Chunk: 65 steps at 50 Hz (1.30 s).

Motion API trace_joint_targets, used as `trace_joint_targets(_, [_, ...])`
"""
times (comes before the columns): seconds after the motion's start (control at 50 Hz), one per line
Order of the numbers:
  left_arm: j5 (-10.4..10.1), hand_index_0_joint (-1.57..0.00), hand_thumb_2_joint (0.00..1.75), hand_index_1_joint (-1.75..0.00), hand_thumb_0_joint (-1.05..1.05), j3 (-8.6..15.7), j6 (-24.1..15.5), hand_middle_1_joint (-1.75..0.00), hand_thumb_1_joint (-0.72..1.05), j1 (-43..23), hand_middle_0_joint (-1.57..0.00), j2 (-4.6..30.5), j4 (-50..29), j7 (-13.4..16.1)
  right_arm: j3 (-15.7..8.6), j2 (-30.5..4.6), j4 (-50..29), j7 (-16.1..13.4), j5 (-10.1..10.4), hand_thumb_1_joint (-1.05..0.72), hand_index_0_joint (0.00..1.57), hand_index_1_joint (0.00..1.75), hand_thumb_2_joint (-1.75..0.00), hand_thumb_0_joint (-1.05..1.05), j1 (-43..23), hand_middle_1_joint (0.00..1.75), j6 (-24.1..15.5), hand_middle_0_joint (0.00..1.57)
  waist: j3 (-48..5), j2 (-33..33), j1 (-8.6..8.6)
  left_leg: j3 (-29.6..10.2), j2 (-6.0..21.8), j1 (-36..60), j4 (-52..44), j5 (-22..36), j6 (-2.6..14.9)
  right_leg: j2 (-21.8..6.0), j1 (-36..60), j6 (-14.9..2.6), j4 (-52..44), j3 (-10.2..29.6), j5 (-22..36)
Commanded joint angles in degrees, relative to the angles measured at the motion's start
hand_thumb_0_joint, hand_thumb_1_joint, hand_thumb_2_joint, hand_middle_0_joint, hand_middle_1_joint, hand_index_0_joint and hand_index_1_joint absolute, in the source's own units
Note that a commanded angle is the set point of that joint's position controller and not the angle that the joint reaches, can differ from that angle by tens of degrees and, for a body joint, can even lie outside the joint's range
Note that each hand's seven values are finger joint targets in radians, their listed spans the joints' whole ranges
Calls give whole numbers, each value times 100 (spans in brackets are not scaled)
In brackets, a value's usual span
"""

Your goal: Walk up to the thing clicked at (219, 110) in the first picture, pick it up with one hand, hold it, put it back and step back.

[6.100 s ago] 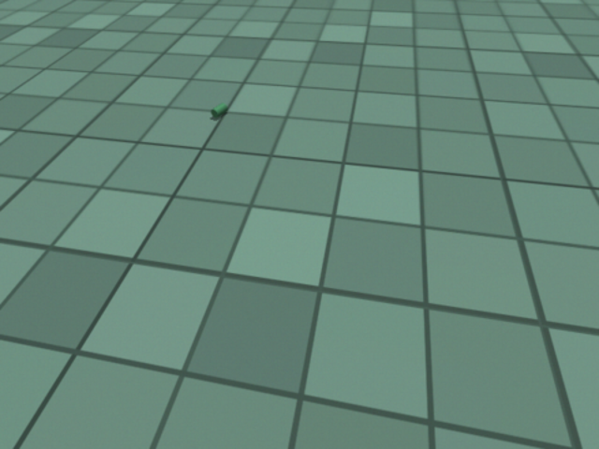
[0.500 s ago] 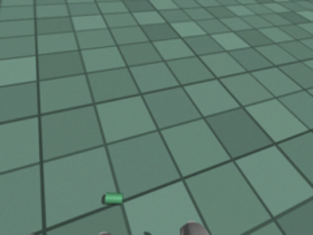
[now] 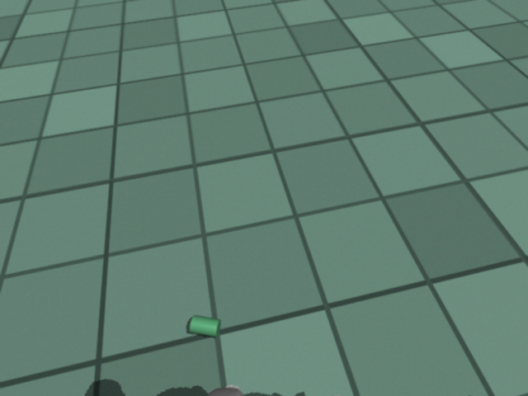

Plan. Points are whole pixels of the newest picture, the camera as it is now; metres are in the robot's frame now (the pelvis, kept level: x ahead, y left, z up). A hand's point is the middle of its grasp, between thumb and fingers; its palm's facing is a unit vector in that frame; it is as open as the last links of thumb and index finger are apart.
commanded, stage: walk up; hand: left
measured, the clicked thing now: (205, 326) +0.41 +0.27 -0.71
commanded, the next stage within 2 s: stand in 1.32 s
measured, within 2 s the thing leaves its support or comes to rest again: neither
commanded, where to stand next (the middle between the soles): +0.06 +0.05 m, yaw +0 degrees
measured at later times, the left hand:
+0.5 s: hand out of the picture +0.09 +0.28 -0.12, palm faces +0.03 -0.94 -0.34, open 7.4 cm
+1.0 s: hand out of the picture +0.07 +0.29 -0.12, palm faces +0.05 -0.94 -0.33, open 7.4 cm
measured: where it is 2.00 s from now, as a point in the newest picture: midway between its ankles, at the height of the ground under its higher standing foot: outside the picture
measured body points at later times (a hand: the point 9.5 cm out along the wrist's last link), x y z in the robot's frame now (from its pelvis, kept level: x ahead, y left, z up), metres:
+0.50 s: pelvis -0.01 +0.02 +0.03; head +0.00 +0.03 +0.48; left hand +0.09 +0.33 -0.09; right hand +0.09 -0.28 -0.09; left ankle +0.03 +0.13 -0.71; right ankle -0.01 -0.11 -0.71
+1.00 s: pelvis +0.01 +0.03 +0.04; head +0.02 +0.03 +0.49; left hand +0.07 +0.33 -0.10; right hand +0.12 -0.27 -0.09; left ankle +0.03 +0.13 -0.71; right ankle -0.01 -0.11 -0.71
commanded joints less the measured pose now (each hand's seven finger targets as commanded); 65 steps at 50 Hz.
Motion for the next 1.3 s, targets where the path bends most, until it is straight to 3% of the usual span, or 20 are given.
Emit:
trace_joint_targets(0.0, [-120,-20,90,-30,0,275,-109,-30,90,-143,-20,1232,-278,119,-378,-1509,-266,-113,80,-90,20,30,-90,0,140,30,-146,20,-1924,65,-287,-1741,1307,1619,-275,3505,1160,-114,-10,331,51,711,2329])
trace_joint_targets(0.02, [-92,-20,90,-30,0,269,-94,-30,90,-345,-20,1245,-194,129,-340,-1402,-226,-112,150,-90,20,30,-90,0,140,30,-116,20,-1894,-111,-328,-1744,1435,1277,-373,3425,1295,-17,318,272,-142,733,1456])
trace_joint_targets(0.04, [-69,-20,90,-30,0,243,-100,-30,90,-459,-20,1200,-215,108,-290,-1354,-206,-114,144,-90,20,30,-90,0,-31,30,-92,20,-1837,-93,-299,-1497,1292,1104,-410,3371,1186,-6,416,141,-304,814,1195])
trace_joint_targets(0.06, [-68,-20,90,-30,0,230,-100,-30,90,-414,-20,1179,-118,95,-237,-1312,-174,-114,117,-90,20,30,-90,0,-255,30,-75,20,-1679,12,-213,-1386,1177,941,-434,3228,991,-31,463,54,-526,845,1299])
trace_joint_targets(0.08, [-53,-20,90,-30,0,211,-109,-30,90,-333,-20,1184,-33,102,-201,-1288,-160,-115,117,-90,20,30,-90,0,-454,30,-74,20,-1588,132,-140,-1246,1082,730,-405,3155,774,-147,702,-32,-920,930,1757])
trace_joint_targets(0.1, [-27,-20,90,-30,0,201,-132,-30,90,-412,-20,1280,52,101,-155,-1182,-109,-97,143,-90,20,30,-90,0,-585,30,-69,20,-1420,82,-115,-941,789,505,-344,2983,458,-394,843,-158,-1375,1146,2100])
trace_joint_targets(0.12, [-12,-20,90,-30,0,221,-143,-30,90,-574,-20,1410,113,94,-115,-1085,-21,-88,133,-90,20,30,-90,0,-665,30,-41,20,-1263,-50,-173,-692,547,648,-289,2558,261,-684,579,-324,-1624,1432,2107])
trace_joint_targets(0.14, [-2,-20,90,-30,0,210,-129,-30,90,-820,-20,1470,137,85,-102,-1085,88,-93,114,-90,20,30,-90,0,-652,30,-13,20,-1052,-87,-288,-637,469,795,-406,2045,200,-823,252,-412,-1737,1531,1906])
trace_joint_targets(0.24, [27,-20,90,-30,0,106,-89,-30,90,-1236,-20,1251,416,33,-33,-1106,442,7,66,-90,20,30,-90,0,-907,30,-22,20,-929,-171,-278,-947,731,909,-1482,1648,262,-395,620,-45,-2285,937,979])
trace_joint_targets(0.34, [-5,-20,90,-30,0,81,-35,-30,90,-1320,-20,1168,653,-33,19,-1125,666,37,-5,-90,20,30,-90,0,-1161,30,-47,20,-891,243,-168,-1139,795,705,-2414,640,112,-283,1218,4,-2565,753,755])
trace_joint_targets(0.4, [6,-20,90,-30,0,101,-21,-30,90,-1317,-20,1148,757,-69,11,-1099,753,38,-30,-90,20,30,-90,0,-1152,30,-61,20,-949,283,-151,-1133,756,638,-2649,350,63,-292,1496,8,-2768,723,872])
trace_joint_targets(0.58, [30,-20,90,-30,0,124,-29,-30,90,-1292,-20,1108,957,-83,-24,-1017,925,30,-28,-90,20,30,-90,0,-971,30,-74,20,-1017,217,-226,-1035,745,900,-2714,1015,-15,-382,1683,31,-3117,689,1128])
trace_joint_targets(0.64, [39,-20,90,-30,0,117,-21,-30,90,-1211,-20,1092,1000,-79,-39,-1059,916,24,-29,-90,20,30,-90,0,-981,30,-59,20,-982,220,-233,-1069,743,918,-2742,930,-4,-369,1641,47,-3161,673,1129])
trace_joint_targets(0.7, [39,-20,90,-30,0,116,-24,-30,90,-1169,-20,1080,1042,-75,-37,-1012,943,16,-17,-90,20,30,-90,0,-921,30,-63,20,-1070,163,-239,-980,749,1132,-2635,1416,-13,-403,1620,46,-3168,670,1265])
trace_joint_targets(0.82, [38,-20,90,-30,0,117,-27,-30,90,-1142,-20,1057,1089,-48,-40,-979,957,15,4,-90,20,30,-90,0,-906,30,-36,20,-1007,84,-278,-914,729,1227,-2543,1844,-19,-425,1584,80,-3233,662,1467])
trace_joint_targets(0.9, [36,-20,90,-30,0,128,-29,-30,90,-1109,-20,1040,1075,-37,-45,-973,968,7,12,-90,20,30,-90,0,-899,30,-29,20,-1174,77,-269,-848,729,1369,-2443,2383,-29,-466,1770,98,-3220,642,1872])
trace_joint_targets(0.96, [34,-20,90,-30,0,131,-11,-30,90,-1079,-20,1030,1057,-27,-53,-963,955,-10,12,-90,20,30,-90,0,-943,30,-28,20,-1205,60,-257,-806,729,1430,-2448,2500,-33,-478,1801,113,-3174,622,2068])
trace_joint_targets(1.16, [65,-20,90,-30,0,137,20,-30,90,-1134,-20,991,992,-33,-65,-967,907,-8,-13,-90,20,30,-90,0,-1030,30,-18,20,-1061,117,-270,-849,713,1323,-2658,2070,-52,-463,1793,116,-3180,606,1797])
trace_joint_targets(1.28, [70,-20,90,-30,0,167,15,-30,90,-1088,-20,996,977,-24,-51,-924,866,-7,-11,-90,20,30,-90,0,-990,30,-35,20,-1206,4,-251,-811,711,1394,-2548,2624,-36,-461,2002,133,-3159,576,2156])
